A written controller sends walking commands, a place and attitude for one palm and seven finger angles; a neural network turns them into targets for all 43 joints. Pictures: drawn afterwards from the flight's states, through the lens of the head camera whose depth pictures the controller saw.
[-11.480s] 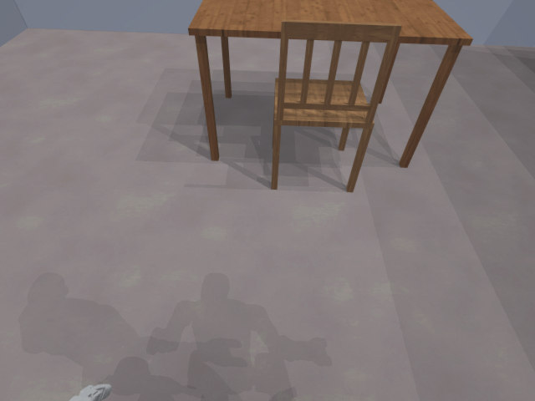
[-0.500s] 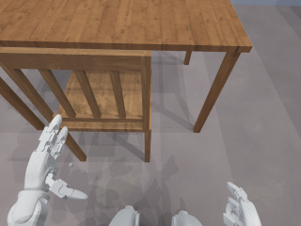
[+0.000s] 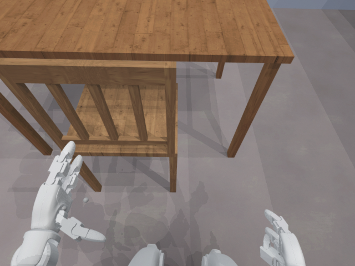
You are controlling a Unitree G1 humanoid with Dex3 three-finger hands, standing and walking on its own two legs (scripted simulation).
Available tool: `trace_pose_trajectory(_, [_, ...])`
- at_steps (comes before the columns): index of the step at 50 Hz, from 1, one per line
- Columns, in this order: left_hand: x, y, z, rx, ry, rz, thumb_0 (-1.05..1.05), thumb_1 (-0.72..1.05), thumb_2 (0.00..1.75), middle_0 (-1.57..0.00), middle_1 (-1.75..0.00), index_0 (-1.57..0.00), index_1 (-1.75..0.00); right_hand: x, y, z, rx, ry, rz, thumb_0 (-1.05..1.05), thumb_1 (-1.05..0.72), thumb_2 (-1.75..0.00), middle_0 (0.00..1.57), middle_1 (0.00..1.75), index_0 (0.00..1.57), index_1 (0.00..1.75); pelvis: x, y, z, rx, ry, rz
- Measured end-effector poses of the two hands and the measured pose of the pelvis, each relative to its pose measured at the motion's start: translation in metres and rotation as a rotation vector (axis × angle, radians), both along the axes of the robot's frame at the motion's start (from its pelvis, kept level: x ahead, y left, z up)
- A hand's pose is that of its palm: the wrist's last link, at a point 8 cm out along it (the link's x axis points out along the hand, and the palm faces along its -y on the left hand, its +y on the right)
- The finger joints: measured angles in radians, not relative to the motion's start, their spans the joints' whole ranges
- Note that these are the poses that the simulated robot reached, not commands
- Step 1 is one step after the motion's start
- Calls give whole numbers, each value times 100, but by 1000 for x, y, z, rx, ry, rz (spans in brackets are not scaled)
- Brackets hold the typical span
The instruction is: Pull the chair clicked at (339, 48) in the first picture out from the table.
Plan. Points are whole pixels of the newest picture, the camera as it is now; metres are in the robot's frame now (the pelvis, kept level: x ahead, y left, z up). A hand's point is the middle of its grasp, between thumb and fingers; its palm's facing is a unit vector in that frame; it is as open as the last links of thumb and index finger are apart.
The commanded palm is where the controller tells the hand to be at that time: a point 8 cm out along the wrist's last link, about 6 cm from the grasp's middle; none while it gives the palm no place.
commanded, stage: aim the fingers beside a spindle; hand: left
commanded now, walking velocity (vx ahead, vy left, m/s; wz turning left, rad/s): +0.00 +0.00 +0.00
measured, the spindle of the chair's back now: (105, 114) +0.52 +0.26 -0.04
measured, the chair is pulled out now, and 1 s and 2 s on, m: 0.00 0.00 0.00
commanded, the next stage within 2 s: none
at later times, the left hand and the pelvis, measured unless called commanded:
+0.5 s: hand (105, 179) +0.29 +0.18 +0.02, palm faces +0.04 -1.00 -0.04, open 16.9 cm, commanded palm +0.27 +0.23 +0.02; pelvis +0.00 +0.00 -0.01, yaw -1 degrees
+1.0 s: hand (126, 167) +0.34 +0.15 -0.01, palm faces +0.02 -1.00 -0.03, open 16.9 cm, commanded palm +0.32 +0.20 +0.00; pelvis -0.01 +0.00 -0.03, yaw -1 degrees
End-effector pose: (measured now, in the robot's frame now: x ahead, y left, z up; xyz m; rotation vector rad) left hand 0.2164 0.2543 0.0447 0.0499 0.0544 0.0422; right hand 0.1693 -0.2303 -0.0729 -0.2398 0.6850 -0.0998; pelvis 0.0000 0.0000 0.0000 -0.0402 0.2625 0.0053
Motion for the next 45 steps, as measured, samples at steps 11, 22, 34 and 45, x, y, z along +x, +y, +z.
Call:
trace_pose_trajectory(11, [22, -18, -15, -24, -12, -57, -2, -50, 30, -6, -8, -6, -8, -1, -1, -10, -21, 11, 23, 1, -90, -90, 20, 30, 20, 30, -4, 2, -9, -4, 22, 6])
trace_pose_trajectory(22, [50, -19, -21, -9, -21, -2, -2, -49, 30, -6, -8, -6, -8, -16, -4, -21, -10, 83, -4, 1, -90, -90, 20, 30, 20, 30, -3, 2, -13, 5, 45, -11])
trace_pose_trajectory(34, [68, -33, -32, -32, -32, -42, -2, -50, 30, -6, -8, -6, -8, -22, -8, -31, -30, 139, -20, 1, -90, -90, 20, 30, 20, 30, -2, 4, -18, -1, 67, -10])
trace_pose_trajectory(45, [84, -49, -40, -20, -37, -36, -2, -50, 30, -6, -8, -6, -8, -25, -6, -41, -10, 170, -20, 1, -90, -90, 20, 30, 20, 30, -5, 5, -24, 5, 82, -17])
